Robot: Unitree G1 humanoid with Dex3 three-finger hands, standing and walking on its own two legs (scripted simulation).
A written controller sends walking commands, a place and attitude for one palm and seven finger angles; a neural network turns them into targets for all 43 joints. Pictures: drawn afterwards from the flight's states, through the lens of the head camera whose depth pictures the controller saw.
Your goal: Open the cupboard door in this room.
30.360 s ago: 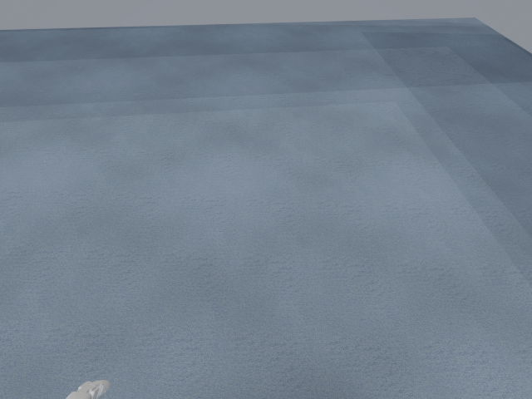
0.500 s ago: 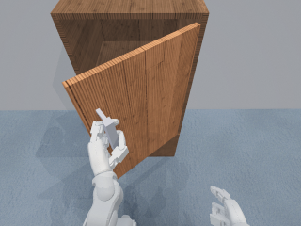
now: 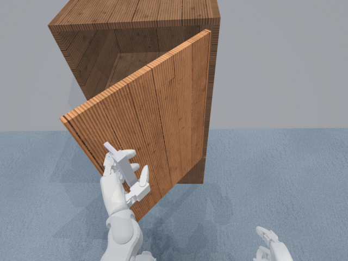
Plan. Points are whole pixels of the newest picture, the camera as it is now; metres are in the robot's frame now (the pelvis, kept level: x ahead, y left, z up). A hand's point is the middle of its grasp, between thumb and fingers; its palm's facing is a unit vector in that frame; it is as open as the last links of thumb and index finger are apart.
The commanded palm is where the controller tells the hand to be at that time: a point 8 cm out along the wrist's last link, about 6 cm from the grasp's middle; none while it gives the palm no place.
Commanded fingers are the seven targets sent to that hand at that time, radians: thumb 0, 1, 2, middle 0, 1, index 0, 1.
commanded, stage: open thumb and fingers to let go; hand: left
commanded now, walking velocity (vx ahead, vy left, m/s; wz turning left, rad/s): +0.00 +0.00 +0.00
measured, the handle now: (121, 166) +0.32 +0.13 +0.05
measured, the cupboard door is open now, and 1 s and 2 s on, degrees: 48 47 47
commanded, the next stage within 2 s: slide the hand sideways off the handle in 0.56 s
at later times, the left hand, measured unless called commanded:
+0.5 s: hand (140, 182) +0.29 +0.09 +0.04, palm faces +0.33 -0.94 -0.03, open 14.7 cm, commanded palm +0.24 +0.15 +0.05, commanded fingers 0.00 -0.50 0.30 -0.16 -0.35 -0.16 -0.35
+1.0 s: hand (123, 200) +0.24 +0.12 +0.05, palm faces -0.11 -0.99 +0.09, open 16.1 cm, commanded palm +0.22 +0.17 +0.05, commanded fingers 0.00 -0.50 0.30 -0.15 -0.30 -0.15 -0.30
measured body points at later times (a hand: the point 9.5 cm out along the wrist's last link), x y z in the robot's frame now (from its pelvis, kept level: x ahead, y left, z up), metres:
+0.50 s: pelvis -0.01 +0.02 +0.00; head +0.03 -0.02 +0.44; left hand +0.26 +0.14 +0.05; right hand +0.15 -0.22 -0.12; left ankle +0.03 +0.18 -0.67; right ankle -0.04 -0.03 -0.67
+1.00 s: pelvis -0.02 +0.09 -0.01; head +0.02 +0.08 +0.44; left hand +0.24 +0.17 +0.05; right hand +0.13 -0.15 -0.09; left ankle +0.03 +0.18 -0.67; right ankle -0.04 -0.03 -0.67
